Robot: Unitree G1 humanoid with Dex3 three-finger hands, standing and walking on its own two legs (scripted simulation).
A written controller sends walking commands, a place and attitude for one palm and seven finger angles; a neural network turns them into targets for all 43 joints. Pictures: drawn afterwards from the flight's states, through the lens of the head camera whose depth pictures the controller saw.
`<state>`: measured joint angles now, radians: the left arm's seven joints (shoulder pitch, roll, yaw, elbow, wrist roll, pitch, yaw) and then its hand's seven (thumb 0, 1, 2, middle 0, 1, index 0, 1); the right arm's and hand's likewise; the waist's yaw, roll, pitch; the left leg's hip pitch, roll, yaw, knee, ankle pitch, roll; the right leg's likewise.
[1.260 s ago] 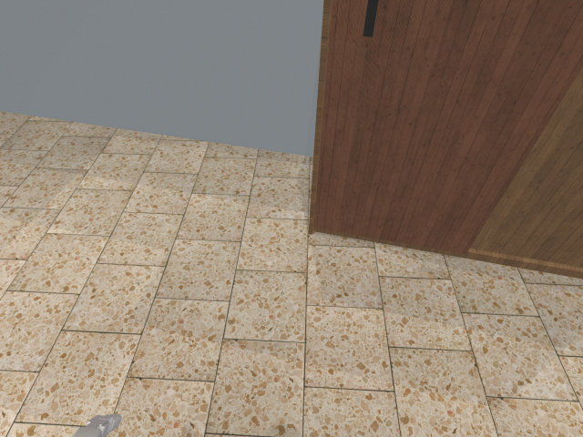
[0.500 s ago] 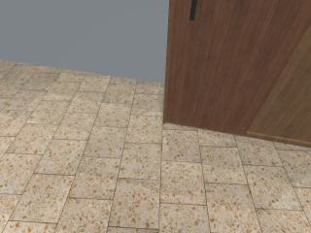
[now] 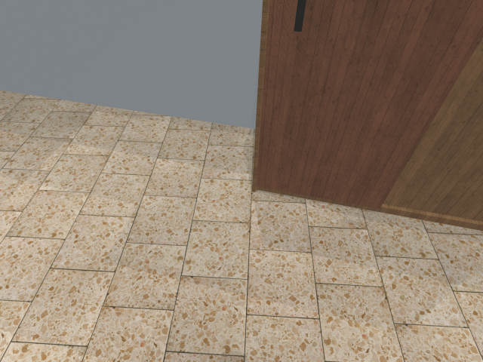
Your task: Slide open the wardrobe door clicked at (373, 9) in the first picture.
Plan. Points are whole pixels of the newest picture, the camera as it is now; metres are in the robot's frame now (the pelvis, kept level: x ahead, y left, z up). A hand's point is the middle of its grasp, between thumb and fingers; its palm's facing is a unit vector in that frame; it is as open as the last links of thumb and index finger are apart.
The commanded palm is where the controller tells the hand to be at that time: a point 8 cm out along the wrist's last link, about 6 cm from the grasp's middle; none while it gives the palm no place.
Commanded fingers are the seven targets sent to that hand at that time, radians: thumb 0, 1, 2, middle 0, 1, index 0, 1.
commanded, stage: look at it before walking up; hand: left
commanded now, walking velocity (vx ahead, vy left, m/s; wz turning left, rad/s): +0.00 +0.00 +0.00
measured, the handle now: out of the picture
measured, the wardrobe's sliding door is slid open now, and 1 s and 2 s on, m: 0.00 0.00 0.00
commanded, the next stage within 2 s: walk to a spot facing it in 0.18 s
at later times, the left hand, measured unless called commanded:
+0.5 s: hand out of the picture +0.06 +0.22 -0.17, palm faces -0.06 -0.96 -0.27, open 7.3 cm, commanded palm none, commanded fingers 0.00 0.90 0.90 -0.20 -0.30 -0.20 -0.30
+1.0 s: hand (188, 350) +0.18 +0.12 -0.17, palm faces -0.22 -0.96 -0.17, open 7.3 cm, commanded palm none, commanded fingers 0.00 0.90 0.90 -0.20 -0.30 -0.20 -0.30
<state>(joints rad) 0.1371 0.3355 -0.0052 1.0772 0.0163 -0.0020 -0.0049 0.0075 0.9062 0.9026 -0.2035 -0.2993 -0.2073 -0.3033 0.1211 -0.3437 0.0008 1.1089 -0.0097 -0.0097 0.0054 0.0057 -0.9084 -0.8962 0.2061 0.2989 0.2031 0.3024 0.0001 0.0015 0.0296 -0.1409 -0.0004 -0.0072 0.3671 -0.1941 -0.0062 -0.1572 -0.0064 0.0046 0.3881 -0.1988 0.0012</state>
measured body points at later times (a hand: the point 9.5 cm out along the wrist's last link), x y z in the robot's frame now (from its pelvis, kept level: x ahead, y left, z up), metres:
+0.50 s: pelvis +0.03 +0.00 -0.01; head +0.02 -0.01 +0.44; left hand +0.07 +0.27 -0.15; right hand +0.07 -0.28 -0.15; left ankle +0.00 +0.12 -0.75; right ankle +0.01 -0.12 -0.74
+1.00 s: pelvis +0.17 -0.05 +0.00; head +0.19 -0.06 +0.45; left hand +0.20 +0.17 -0.16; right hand +0.20 -0.31 -0.15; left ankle +0.31 +0.06 -0.68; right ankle +0.08 -0.13 -0.75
